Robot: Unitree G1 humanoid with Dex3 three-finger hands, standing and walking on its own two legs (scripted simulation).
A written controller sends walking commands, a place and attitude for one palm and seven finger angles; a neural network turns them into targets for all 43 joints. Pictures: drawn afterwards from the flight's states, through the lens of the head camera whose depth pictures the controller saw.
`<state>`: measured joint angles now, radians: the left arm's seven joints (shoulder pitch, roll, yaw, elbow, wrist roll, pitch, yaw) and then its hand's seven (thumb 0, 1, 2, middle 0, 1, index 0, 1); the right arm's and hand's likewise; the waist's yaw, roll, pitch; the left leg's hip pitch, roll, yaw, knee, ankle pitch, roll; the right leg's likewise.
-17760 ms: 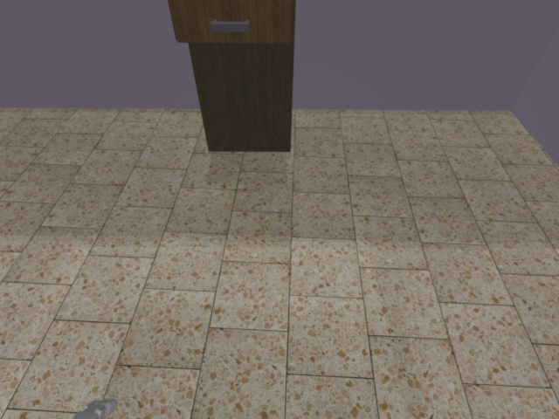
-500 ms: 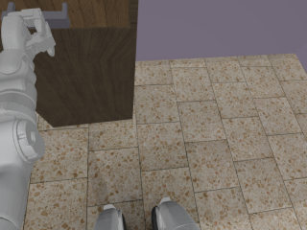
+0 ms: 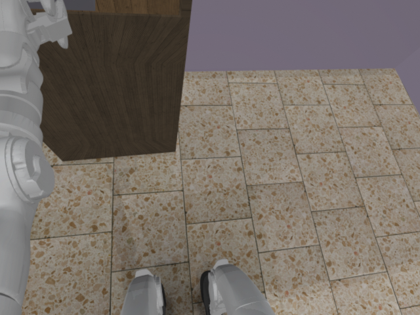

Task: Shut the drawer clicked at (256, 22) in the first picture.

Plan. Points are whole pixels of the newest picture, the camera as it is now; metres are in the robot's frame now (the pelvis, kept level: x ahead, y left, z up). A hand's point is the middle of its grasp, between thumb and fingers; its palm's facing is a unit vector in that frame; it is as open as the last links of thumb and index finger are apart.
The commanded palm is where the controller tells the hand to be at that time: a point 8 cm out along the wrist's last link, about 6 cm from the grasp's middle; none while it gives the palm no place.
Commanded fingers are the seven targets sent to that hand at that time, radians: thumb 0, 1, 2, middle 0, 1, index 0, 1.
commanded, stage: pull the fist back off the drawer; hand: left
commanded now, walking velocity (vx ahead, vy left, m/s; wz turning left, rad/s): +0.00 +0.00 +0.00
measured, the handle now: out of the picture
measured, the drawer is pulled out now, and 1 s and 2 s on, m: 0.00 0.00 0.00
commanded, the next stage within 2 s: draw the hand back to the body in 0.52 s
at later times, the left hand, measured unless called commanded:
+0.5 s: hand (71, 27) +0.57 +0.14 +0.11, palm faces +0.02 -1.00 -0.01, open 3.3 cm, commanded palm +0.54 +0.18 +0.11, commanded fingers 0.00 0.90 0.90 -1.40 -1.60 -1.40 -1.60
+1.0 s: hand (28, 73) +0.46 +0.17 +0.15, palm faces +0.03 -1.00 -0.02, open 3.3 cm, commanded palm +0.42 +0.22 +0.16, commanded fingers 0.00 0.90 0.90 -1.40 -1.60 -1.40 -1.60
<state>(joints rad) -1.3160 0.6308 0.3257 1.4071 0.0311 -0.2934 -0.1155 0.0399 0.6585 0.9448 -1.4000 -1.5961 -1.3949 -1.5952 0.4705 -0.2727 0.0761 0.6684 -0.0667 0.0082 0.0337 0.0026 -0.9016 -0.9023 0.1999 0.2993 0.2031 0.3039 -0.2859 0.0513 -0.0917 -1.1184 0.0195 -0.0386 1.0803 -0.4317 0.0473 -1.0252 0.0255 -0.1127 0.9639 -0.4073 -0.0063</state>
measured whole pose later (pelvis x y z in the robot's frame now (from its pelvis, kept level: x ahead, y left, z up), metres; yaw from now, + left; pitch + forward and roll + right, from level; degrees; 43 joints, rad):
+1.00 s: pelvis +0.07 -0.02 +0.05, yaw -1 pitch +12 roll -2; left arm -0.38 0.31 0.29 0.59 -0.21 -0.23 -0.20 0.02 0.90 0.90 -1.40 -1.60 -1.40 -1.60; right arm 0.32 -0.26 0.01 0.56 0.05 0.06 0.01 0.01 -0.90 -0.90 0.20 0.30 0.20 0.30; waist -0.06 0.05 -0.13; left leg -0.55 0.02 0.02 0.76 -0.43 0.03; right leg -0.51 0.04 -0.03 0.70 -0.40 -0.02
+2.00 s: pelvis +0.03 -0.02 +0.08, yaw +1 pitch -5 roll -1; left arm 0.52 0.31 0.28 -0.43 -0.07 -0.11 0.10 0.02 0.89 0.90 -1.41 -1.60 -1.40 -1.59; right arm 0.19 -0.24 0.02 0.62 0.01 -0.09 -0.07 0.01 -0.90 -0.90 0.20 0.30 0.20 0.30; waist 0.08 0.09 0.02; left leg -0.10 -0.01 0.00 0.43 -0.25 0.02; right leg -0.05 0.02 -0.04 0.37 -0.24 -0.02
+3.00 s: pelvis -0.06 +0.01 +0.07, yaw +1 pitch +0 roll -3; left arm 0.60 0.38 0.36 -0.59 -0.02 -0.25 0.14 0.02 0.88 0.90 -1.41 -1.59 -1.40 -1.59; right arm 0.22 -0.23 0.00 0.57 0.00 -0.04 -0.08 0.01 -0.90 -0.90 0.20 0.30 0.20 0.30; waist 0.00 0.02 0.03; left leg -0.42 -0.01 0.01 0.59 -0.16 0.07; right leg -0.36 0.02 -0.03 0.52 -0.20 0.02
